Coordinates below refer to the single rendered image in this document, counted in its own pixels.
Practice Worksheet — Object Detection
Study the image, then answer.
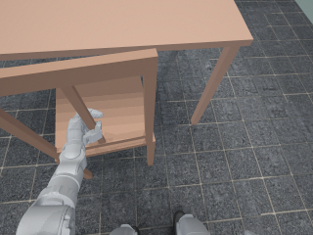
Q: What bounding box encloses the robot left forearm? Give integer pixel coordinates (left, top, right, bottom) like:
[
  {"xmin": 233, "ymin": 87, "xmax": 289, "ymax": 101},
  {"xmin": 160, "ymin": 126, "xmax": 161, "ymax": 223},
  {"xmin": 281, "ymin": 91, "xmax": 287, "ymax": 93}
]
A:
[{"xmin": 16, "ymin": 140, "xmax": 87, "ymax": 235}]

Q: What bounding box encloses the left robot upper arm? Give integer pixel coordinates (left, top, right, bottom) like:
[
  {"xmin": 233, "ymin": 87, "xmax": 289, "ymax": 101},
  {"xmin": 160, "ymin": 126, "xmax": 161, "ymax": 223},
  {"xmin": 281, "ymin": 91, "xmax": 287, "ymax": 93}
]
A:
[{"xmin": 19, "ymin": 205, "xmax": 75, "ymax": 235}]

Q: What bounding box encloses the chair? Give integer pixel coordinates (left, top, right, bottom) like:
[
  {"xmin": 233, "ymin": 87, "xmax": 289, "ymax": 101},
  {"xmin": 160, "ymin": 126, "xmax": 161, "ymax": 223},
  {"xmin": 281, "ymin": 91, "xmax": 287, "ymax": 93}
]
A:
[{"xmin": 0, "ymin": 48, "xmax": 158, "ymax": 179}]

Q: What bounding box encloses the left robot shin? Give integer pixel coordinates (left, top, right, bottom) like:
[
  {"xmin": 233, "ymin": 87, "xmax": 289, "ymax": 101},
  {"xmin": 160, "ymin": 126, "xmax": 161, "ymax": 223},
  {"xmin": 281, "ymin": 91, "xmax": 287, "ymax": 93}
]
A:
[{"xmin": 120, "ymin": 224, "xmax": 134, "ymax": 230}]

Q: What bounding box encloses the left robot hand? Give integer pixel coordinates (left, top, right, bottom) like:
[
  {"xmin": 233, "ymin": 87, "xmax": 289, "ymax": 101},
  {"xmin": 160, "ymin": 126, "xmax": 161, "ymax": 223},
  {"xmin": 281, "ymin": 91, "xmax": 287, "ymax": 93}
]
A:
[{"xmin": 67, "ymin": 108, "xmax": 104, "ymax": 146}]

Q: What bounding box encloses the right robot shin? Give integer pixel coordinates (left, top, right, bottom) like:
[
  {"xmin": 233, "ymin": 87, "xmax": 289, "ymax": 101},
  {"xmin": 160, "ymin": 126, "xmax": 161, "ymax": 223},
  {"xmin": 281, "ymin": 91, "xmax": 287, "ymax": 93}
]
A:
[{"xmin": 179, "ymin": 214, "xmax": 194, "ymax": 220}]

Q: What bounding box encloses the table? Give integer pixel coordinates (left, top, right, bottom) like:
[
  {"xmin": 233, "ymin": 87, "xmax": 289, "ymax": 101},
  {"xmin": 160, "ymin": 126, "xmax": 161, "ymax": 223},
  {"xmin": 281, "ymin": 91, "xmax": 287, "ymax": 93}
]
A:
[{"xmin": 0, "ymin": 0, "xmax": 253, "ymax": 138}]

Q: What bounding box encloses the robot shin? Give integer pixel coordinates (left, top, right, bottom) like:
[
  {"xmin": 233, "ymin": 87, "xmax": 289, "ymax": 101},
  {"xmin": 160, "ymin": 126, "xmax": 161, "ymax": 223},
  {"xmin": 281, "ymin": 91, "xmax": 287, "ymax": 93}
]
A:
[
  {"xmin": 120, "ymin": 224, "xmax": 134, "ymax": 230},
  {"xmin": 179, "ymin": 214, "xmax": 194, "ymax": 220}
]

